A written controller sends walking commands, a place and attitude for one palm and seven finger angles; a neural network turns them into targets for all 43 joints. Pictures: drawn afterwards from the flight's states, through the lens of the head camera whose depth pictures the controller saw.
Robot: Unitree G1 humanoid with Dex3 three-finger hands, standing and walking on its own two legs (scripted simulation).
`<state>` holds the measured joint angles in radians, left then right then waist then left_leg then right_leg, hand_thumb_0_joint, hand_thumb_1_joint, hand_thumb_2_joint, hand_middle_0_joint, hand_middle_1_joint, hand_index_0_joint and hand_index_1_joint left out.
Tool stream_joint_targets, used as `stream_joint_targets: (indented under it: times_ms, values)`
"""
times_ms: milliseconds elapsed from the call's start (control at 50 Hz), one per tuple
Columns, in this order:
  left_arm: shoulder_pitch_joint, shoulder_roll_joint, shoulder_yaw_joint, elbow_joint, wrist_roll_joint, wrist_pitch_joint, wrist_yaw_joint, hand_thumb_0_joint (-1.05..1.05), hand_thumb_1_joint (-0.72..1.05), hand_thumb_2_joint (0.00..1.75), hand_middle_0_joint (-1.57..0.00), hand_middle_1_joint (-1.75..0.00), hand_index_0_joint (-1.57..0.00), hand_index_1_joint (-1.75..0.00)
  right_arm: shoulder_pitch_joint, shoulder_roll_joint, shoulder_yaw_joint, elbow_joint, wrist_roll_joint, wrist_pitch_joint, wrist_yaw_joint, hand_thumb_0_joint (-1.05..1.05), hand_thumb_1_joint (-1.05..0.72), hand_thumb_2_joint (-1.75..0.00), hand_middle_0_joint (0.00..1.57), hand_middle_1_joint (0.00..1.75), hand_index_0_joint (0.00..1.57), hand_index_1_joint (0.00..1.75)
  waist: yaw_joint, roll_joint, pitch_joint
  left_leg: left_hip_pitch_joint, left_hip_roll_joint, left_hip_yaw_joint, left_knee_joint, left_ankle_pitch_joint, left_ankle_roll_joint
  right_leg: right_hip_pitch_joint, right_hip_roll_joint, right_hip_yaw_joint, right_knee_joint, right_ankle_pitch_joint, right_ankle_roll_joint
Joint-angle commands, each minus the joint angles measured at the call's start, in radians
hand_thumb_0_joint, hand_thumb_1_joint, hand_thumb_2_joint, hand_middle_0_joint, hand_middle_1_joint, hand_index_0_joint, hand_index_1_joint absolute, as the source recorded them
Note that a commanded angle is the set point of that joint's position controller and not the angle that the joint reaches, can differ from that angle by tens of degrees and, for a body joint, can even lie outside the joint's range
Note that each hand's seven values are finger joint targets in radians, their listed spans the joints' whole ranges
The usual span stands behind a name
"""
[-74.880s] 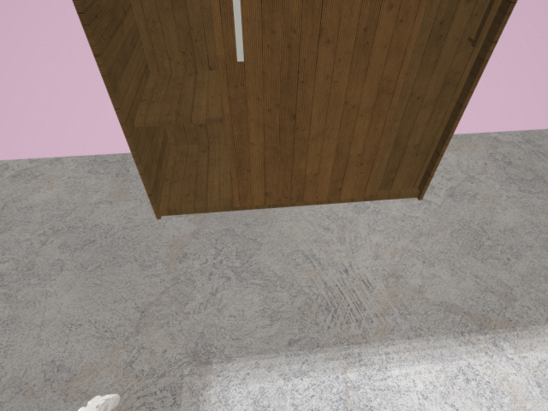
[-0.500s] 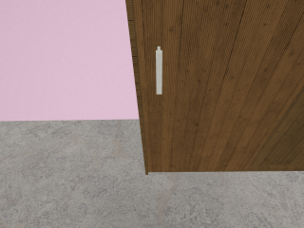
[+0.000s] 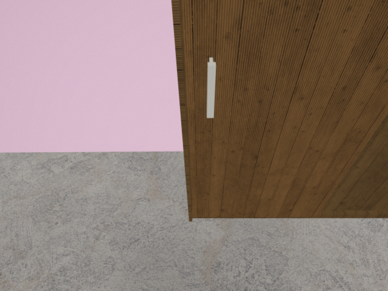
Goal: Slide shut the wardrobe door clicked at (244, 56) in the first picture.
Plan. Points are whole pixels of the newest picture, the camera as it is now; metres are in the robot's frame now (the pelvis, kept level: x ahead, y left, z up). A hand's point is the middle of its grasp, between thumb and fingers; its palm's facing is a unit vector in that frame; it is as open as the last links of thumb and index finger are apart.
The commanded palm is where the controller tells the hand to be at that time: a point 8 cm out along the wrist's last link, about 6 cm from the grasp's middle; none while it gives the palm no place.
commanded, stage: look again from close up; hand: right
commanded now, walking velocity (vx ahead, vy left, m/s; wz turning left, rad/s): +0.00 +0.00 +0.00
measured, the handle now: (210, 88) +0.64 -0.01 +0.11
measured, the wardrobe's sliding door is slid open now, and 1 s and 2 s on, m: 0.00 0.00 0.00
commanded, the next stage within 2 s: none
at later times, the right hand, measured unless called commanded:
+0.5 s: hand out of the picture -0.04 -0.15 -0.18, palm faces +0.06 +0.99 -0.14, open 7.3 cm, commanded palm none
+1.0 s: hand out of the picture +0.02 -0.14 -0.17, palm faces +0.04 +0.99 -0.13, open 7.3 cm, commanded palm none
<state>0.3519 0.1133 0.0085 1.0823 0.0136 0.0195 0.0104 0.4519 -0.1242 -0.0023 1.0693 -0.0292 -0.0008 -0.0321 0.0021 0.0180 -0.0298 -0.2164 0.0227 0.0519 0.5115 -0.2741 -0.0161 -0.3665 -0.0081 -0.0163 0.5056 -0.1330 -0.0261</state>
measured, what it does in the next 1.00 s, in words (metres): stands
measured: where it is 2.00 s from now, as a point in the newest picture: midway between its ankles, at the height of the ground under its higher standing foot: outside the picture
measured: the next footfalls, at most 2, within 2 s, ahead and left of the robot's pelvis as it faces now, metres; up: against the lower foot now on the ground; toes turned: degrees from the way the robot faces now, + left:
none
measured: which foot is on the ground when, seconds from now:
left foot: down 0.00-1.00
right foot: down 0.00-1.00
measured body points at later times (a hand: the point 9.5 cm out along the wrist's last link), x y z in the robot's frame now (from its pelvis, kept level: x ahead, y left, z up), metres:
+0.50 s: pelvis +0.02 +0.00 +0.00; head +0.01 -0.01 +0.45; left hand +0.00 +0.21 -0.15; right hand -0.04 -0.20 -0.16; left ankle +0.00 +0.14 -0.73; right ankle +0.10 -0.10 -0.73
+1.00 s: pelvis +0.04 +0.01 +0.01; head +0.04 +0.00 +0.46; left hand +0.03 +0.23 -0.15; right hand +0.02 -0.19 -0.16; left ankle +0.00 +0.14 -0.73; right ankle +0.10 -0.10 -0.73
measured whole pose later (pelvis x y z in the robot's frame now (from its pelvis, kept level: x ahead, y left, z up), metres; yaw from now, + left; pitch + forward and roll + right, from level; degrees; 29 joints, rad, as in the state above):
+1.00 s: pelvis +0.04 +0.01 +0.01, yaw +1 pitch -1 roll +0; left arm 0.31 0.13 0.00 1.11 0.01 -0.01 0.03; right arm 0.38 -0.11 0.00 1.08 -0.02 -0.02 -0.03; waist 0.00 0.02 0.00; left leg -0.14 0.02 0.04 0.46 -0.31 -0.01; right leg -0.29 -0.01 -0.02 0.47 -0.17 -0.01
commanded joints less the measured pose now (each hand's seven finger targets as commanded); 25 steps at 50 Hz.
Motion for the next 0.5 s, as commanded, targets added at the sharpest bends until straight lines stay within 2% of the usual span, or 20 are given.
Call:
stream_joint_targets:
  times_ms: [0,60,180,280,320,480]
  values:
    - [0.037,0.103,0.018,-0.043,0.003,-0.019,0.010,0.00,0.90,0.90,-0.20,-0.30,-0.20,-0.30,0.100,-0.075,-0.019,-0.014,0.006,-0.014,-0.010,0.00,-0.90,-0.90,0.20,0.30,0.20,0.30,-0.011,-0.026,0.145,-0.131,0.056,-0.088,-0.154,-0.201,0.056,-0.016,-0.071,0.122,-0.151,-0.296,-0.007]
    - [0.041,0.101,0.020,-0.043,0.005,-0.020,0.011,0.00,0.90,0.90,-0.20,-0.30,-0.20,-0.30,0.101,-0.066,-0.022,-0.015,0.005,-0.014,-0.011,0.00,-0.90,-0.90,0.20,0.30,0.20,0.30,-0.011,-0.044,0.147,-0.127,0.049,-0.085,-0.139,-0.184,0.057,-0.025,-0.075,0.134,-0.166,-0.311,-0.008]
    - [0.043,0.094,0.024,-0.044,0.006,-0.015,0.012,0.00,0.90,0.90,-0.20,-0.30,-0.20,-0.30,0.102,-0.058,-0.025,-0.015,0.003,-0.012,-0.010,0.00,-0.90,-0.90,0.20,0.30,0.20,0.30,-0.015,-0.037,0.163,-0.132,0.046,-0.086,-0.147,-0.207,0.057,-0.042,-0.074,0.132,-0.175,-0.340,-0.008]
    - [0.049,0.092,0.024,-0.042,0.006,-0.019,0.012,0.00,0.90,0.90,-0.20,-0.30,-0.20,-0.30,0.098,-0.055,-0.026,-0.016,0.004,-0.016,-0.009,0.00,-0.90,-0.90,0.20,0.30,0.20,0.30,-0.009,-0.037,0.132,-0.124,0.046,-0.081,-0.135,-0.165,0.058,-0.011,-0.075,0.135,-0.171,-0.304,-0.009]
    - [0.043,0.095,0.025,-0.041,0.005,-0.020,0.012,0.00,0.90,0.90,-0.20,-0.30,-0.20,-0.30,0.099,-0.054,-0.027,-0.015,0.003,-0.016,-0.009,0.00,-0.90,-0.90,0.20,0.30,0.20,0.30,-0.012,-0.038,0.135,-0.119,0.045,-0.077,-0.133,-0.162,0.055,-0.017,-0.080,0.140,-0.181,-0.319,-0.010]
    - [0.037,0.096,0.020,-0.036,0.002,-0.028,0.013,0.00,0.90,0.90,-0.20,-0.30,-0.20,-0.30,0.097,-0.051,-0.023,-0.007,0.006,-0.023,-0.008,0.00,-0.90,-0.90,0.20,0.30,0.20,0.30,-0.007,-0.031,0.117,-0.101,0.053,-0.080,-0.141,-0.096,0.056,0.031,-0.082,0.132,-0.172,-0.241,-0.011]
